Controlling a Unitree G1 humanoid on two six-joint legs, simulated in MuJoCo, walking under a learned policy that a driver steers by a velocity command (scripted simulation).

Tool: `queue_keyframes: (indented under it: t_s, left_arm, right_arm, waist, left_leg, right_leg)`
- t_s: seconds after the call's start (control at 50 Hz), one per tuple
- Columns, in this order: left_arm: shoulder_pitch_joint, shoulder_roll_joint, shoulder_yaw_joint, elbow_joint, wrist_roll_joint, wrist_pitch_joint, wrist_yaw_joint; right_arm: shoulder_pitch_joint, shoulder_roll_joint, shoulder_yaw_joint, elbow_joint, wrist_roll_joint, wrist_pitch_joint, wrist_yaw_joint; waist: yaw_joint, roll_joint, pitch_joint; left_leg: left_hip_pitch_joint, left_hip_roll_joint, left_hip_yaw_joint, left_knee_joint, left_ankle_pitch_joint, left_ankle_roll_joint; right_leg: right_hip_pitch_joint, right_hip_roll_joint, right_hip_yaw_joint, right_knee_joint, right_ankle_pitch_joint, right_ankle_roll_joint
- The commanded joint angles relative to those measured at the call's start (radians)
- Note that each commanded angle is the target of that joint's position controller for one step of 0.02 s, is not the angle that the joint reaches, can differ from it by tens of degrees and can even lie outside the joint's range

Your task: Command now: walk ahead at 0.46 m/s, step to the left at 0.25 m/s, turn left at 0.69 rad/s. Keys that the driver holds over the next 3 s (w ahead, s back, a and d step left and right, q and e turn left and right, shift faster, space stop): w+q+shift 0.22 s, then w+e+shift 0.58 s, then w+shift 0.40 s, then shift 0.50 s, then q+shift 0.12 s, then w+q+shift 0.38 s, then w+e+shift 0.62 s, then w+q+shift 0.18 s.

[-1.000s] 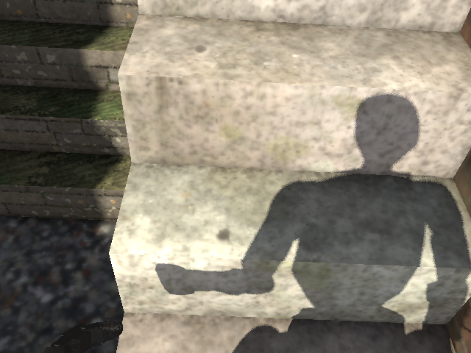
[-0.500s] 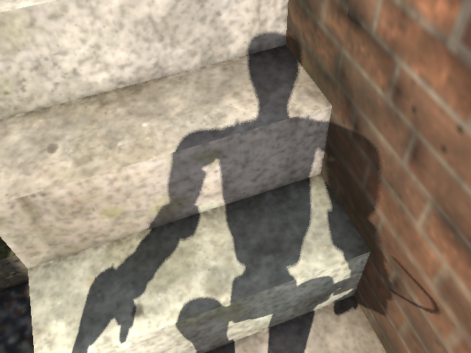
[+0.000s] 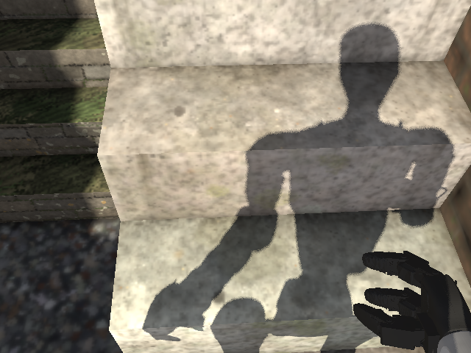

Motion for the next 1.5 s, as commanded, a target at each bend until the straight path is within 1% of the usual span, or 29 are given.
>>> queue_keyframes:
  t_s: [0.02,0.04,0.06,0.14,0.24,0.4,0.46,0.5,0.52,0.54,0.58,0.6,0.66,0.74,0.84,0.98,1.0,1.1,1.12,1.14,1.16,1.18,1.22,1.24,1.26,1.3,1.34,1.38,1.5]
  left_arm:
    - [0.061,0.151,0.059,-0.049,0.008,0.003,-0.053]
    - [0.018,0.122,0.049,-0.091,-0.002,-0.004,-0.064]
    - [-0.070,0.046,0.013,-0.123,0.014,-0.025,-0.122]
    - [-0.102,-0.021,-0.017,-0.114,0.008,-0.033,-0.154]
    - [-0.263,-0.074,-0.036,-0.187,0.008,-0.026,-0.126]
    - [-0.390,-0.058,-0.018,-0.236,-0.043,-0.019,-0.062]
    - [-0.243,-0.050,-0.039,-0.210,-0.086,-0.002,-0.081]
    - [-0.217,0.044,-0.029,-0.234,-0.088,0.029,-0.066]
    - [-0.237,0.067,-0.006,-0.176,-0.119,0.009,-0.065]
    - [0.066,0.060,0.012,-0.059,-0.113,0.020,-0.061]
    - [0.130,0.184,0.082,0.116,-0.019,0.065,-0.041]
    - [0.041,0.129,0.052,0.128,0.000,0.067,-0.040]
    - [-0.216,0.014,0.014,0.140,0.032,0.040,0.004]
    - [-0.202,0.020,-0.001,0.121,-0.017,-0.054,-0.021]
    - [0.090,0.173,0.083,0.193,0.017,-0.020,0.034]
    - [0.062,0.100,0.067,0.088,-0.008,-0.064,0.063]
    - [-0.050,0.099,0.045,-0.031,-0.123,-0.050,0.039]
    - [-0.232,0.202,0.059,-0.243,-0.089,0.000,0.049]
    - [-0.049,0.213,0.070,-0.202,-0.117,-0.001,0.048]
    - [-0.096,0.079,-0.005,-0.187,-0.186,0.028,0.086]
    - [-0.066,0.048,-0.011,-0.189,-0.182,0.040,0.098]
    - [0.059,0.055,0.017,-0.157,-0.101,0.064,0.052]
    - [-0.234,0.135,0.008,-0.223,-0.130,0.080,0.040]
    - [-0.382,0.057,-0.020,-0.320,-0.123,0.041,0.007]
    - [-0.322,0.009,-0.030,-0.305,-0.087,0.014,-0.050]
    - [-0.185,-0.016,-0.031,-0.318,-0.075,-0.067,-0.104]
    - [-0.234,0.111,-0.005,-0.278,-0.129,-0.083,-0.128]
    - [-0.344,0.119,-0.006,-0.323,-0.127,-0.067,-0.129]
    - [-0.491,0.147,0.021,-0.378,-0.091,0.009,-0.069]
  right_arm:
    - [0.239,-0.157,-0.072,0.070,0.018,-0.034,-0.016]
    - [0.271,-0.199,-0.082,0.081,-0.001,-0.040,-0.004]
    - [0.443,-0.195,-0.080,0.180,-0.049,-0.082,-0.068]
    - [0.429,-0.152,-0.075,0.207,-0.021,-0.123,-0.068]
    - [0.550,-0.159,-0.086,0.312,-0.022,-0.164,-0.043]
    - [0.679,-0.083,-0.070,0.427,-0.056,-0.174,-0.079]
    - [0.528,-0.107,-0.063,0.415,-0.008,-0.175,-0.095]
    - [0.493,-0.218,-0.067,0.427,0.048,-0.194,-0.137]
    - [0.668,-0.165,-0.044,0.440,0.079,-0.175,-0.135]
    - [0.688,-0.277,-0.055,0.435,0.087,-0.164,-0.074]
    - [0.570,-0.188,-0.062,0.420,-0.027,-0.190,0.013]
    - [0.382,-0.040,-0.015,0.361,-0.047,-0.204,0.027]
    - [0.229,0.043,0.039,0.169,-0.088,-0.135,0.052]
    - [0.330,0.051,0.069,0.219,-0.080,-0.103,0.018]
    - [0.317,-0.023,0.013,0.184,-0.125,0.010,0.018]
    - [0.182,0.106,0.010,0.115,-0.081,-0.027,0.035]
    - [0.035,0.010,0.050,-0.055,0.065,-0.014,0.039]
    - [0.187,0.009,0.057,-0.141,0.043,0.053,0.014]
    - [0.198,0.014,0.066,-0.150,0.064,0.053,0.013]
    - [0.166,0.028,0.063,-0.152,0.044,-0.007,-0.004]
    - [0.187,0.067,0.073,-0.107,0.006,-0.055,0.004]
    - [0.054,0.110,0.099,-0.090,-0.047,-0.099,0.004]
    - [0.203,-0.006,0.053,-0.057,0.020,-0.127,0.032]
    - [0.203,-0.040,0.044,0.001,0.019,-0.134,0.027]
    - [0.150,-0.025,0.052,0.033,-0.012,-0.117,0.017]
    - [0.356,-0.078,0.051,0.110,-0.009,-0.113,-0.004]
    - [0.506,-0.134,-0.004,0.152,-0.064,-0.064,-0.046]
    - [0.478,-0.160,-0.014,0.171,-0.065,-0.074,-0.058]
    - [0.299,-0.077,-0.006,0.212,-0.048,-0.151,-0.052]
  waist:
    - [-0.076,0.103,-0.174]
    - [-0.042,0.095,-0.153]
    - [-0.047,-0.189,-0.179]
    - [-0.043,0.103,-0.105]
    - [-0.075,0.159,-0.082]
    - [-0.125,0.267,0.027]
    - [0.017,0.237,-0.072]
    - [0.058,0.318,-0.166]
    - [-0.069,0.329,-0.304]
    - [0.077,0.442,-0.447]
    - [0.058,-0.089,-0.562]
    - [0.044,0.035,-0.343]
    - [-0.142,0.097,-0.076]
    - [-0.170,0.063,-0.009]
    - [-0.100,-0.086,-0.038]
    - [-0.071,-0.024,-0.067]
    - [-0.104,-0.038,-0.136]
    - [-0.241,-0.050,-0.139]
    - [-0.179,-0.146,-0.086]
    - [-0.222,-0.244,-0.062]
    - [-0.200,-0.185,-0.108]
    - [0.010,0.024,-0.252]
    - [-0.257,0.278,-0.193]
    - [-0.260,0.262,-0.040]
    - [-0.139,0.098,-0.058]
    - [-0.047,0.165,-0.212]
    - [-0.133,0.091,-0.358]
    - [-0.135,0.191,-0.221]
    - [-0.112,0.256,0.001]
  left_leg:
    - [0.436,0.155,-0.188,-0.347,0.148,-0.031]
    - [0.498,0.205,-0.229,-0.221,0.413,-0.055]
    - [0.609,0.362,-0.432,-0.147,0.584,-0.173]
    - [0.274,0.282,-0.526,-0.261,-0.002,-0.252]
    - [0.260,0.242,-0.606,-0.221,-0.031,-0.181]
    - [0.332,0.390,-0.374,-0.379,0.724,-0.106]
    - [0.193,0.303,0.016,-0.433,1.564,-0.185]
    - [0.250,0.394,-0.080,-0.343,2.027,-0.132]
    - [0.239,0.349,-0.056,-0.242,2.120,-0.094]
    - [0.036,0.321,-0.087,0.022,1.575,-0.014]
    - [-0.156,0.056,-0.127,0.918,0.354,-0.049]
    - [-0.215,0.048,-0.132,1.172,0.346,-0.058]
    - [-0.456,0.018,-0.184,1.397,0.368,-0.076]
    - [-0.538,0.071,-0.135,1.163,0.295,-0.106]
    - [-0.572,0.043,-0.070,1.173,-0.008,-0.111]
    - [-0.800,0.092,-0.127,1.374,0.029,-0.141]
    - [-0.646,0.107,-0.115,1.346,0.197,-0.181]
    - [-0.187,0.112,-0.087,0.539,0.022,-0.153]
    - [-0.180,0.101,-0.043,0.203,-0.378,-0.084]
    - [-0.185,0.245,-0.117,-0.240,-0.337,-0.056]
    - [-0.194,0.230,-0.064,-0.555,-0.223,-0.036]
    - [0.138,0.143,-0.086,-0.314,-0.007,-0.006]
    - [0.178,0.212,-0.158,-0.405,0.026,0.078]
    - [0.289,0.265,-0.042,-0.537,0.446,-0.068]
    - [0.359,0.305,-0.011,-0.535,0.358,-0.140]
    - [0.699,0.440,-0.088,-0.078,1.394,-0.245]
    - [0.964,0.442,-0.170,-0.084,0.991,-0.021]
    - [0.804,0.521,-0.336,-0.281,0.605,0.094]
    - [0.398,0.416,-0.104,-0.455,0.583,0.078]
  right_leg:
    - [-0.297,0.036,0.039,0.607,0.107,-0.028]
    - [-0.440,0.051,0.034,0.703,0.054,-0.011]
    - [-0.672,0.055,0.056,0.647,0.180,0.054]
    - [-0.742,0.078,0.027,0.941,0.320,0.085]
    - [-0.982,0.104,-0.029,1.333,0.237,0.039]
    - [-1.046,0.145,0.019,1.352,0.002,-0.050]
    - [-0.423,0.153,-0.198,0.704,-0.093,-0.129]
    - [-0.157,0.145,-0.146,0.217,-0.323,-0.109]
    - [0.021,0.264,-0.203,0.151,-0.360,-0.111]
    - [0.457,0.177,0.111,-0.070,-0.141,-0.123]
    - [0.458,0.105,0.584,-0.378,-0.459,-0.223]
    - [0.153,0.143,0.485,-0.350,-0.361,-0.229]
    - [-0.293,0.108,0.636,-0.524,-0.562,-0.235]
    - [-0.266,0.161,0.363,-0.478,-0.236,-0.190]
    - [-0.098,0.008,0.727,-0.789,-0.646,-0.001]
    - [0.158,-0.016,0.558,-0.601,-0.248,-0.154]
    - [0.094,-0.041,0.632,-0.627,-0.037,-0.106]
    - [-0.062,-0.005,0.493,-0.705,0.259,-0.071]
    - [0.024,-0.059,0.530,-0.879,0.224,-0.102]
    - [0.210,0.023,0.435,-0.741,0.483,-0.115]
    - [0.522,0.063,0.366,-0.623,0.808,-0.097]
    - [0.384,0.094,0.331,-0.673,0.956,-0.054]
    - [0.221,0.165,0.254,-0.303,0.641,-0.063]
    - [-0.040,0.214,0.228,-0.244,0.186,-0.086]
    - [-0.194,0.236,0.128,0.116,0.096,-0.059]
    - [-0.558,0.208,0.067,0.687,-0.042,-0.012]
    - [-0.846,0.154,0.001,0.856,-0.011,0.106]
    - [-0.895,0.120,0.021,0.935,-0.006,0.166]
    - [-0.792,0.140,-0.037,0.884,0.049,0.178]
